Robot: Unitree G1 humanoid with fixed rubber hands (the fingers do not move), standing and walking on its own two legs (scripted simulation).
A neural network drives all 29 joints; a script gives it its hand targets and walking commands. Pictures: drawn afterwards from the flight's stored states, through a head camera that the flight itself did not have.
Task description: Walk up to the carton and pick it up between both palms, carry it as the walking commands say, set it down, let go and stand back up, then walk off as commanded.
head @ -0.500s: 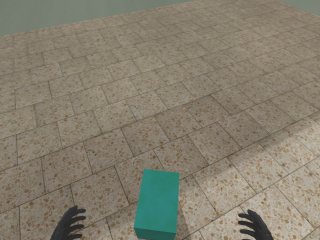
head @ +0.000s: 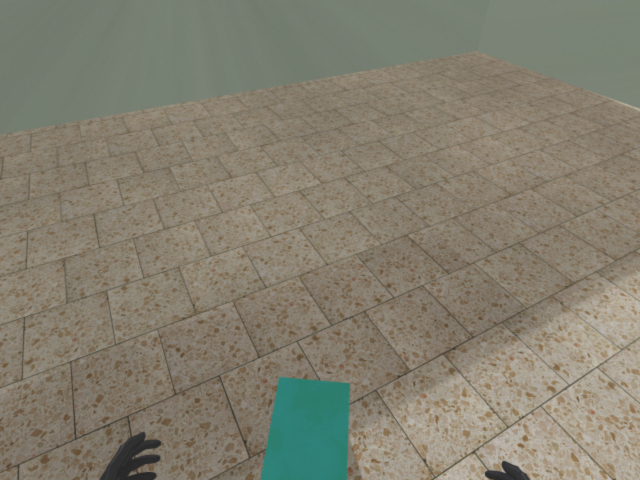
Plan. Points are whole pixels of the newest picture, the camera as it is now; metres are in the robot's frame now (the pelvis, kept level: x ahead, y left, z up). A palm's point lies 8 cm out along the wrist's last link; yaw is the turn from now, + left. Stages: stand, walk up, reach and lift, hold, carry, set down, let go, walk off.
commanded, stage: stand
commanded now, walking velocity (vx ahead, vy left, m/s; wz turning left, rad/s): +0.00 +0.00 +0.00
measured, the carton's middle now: (308, 454) +0.41 +0.02 -0.64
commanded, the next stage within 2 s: walk off in 1.24 s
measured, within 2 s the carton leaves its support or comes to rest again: neither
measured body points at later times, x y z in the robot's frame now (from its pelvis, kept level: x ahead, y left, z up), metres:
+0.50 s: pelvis -0.01 +0.00 +0.00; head -0.06 -0.01 +0.45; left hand +0.15 +0.26 -0.07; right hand +0.11 -0.27 -0.10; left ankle -0.02 +0.11 -0.73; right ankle +0.04 -0.11 -0.73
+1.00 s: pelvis -0.02 -0.01 +0.00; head -0.08 -0.01 +0.45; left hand +0.14 +0.26 -0.08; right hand +0.09 -0.28 -0.11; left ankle -0.02 +0.11 -0.73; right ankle +0.04 -0.11 -0.73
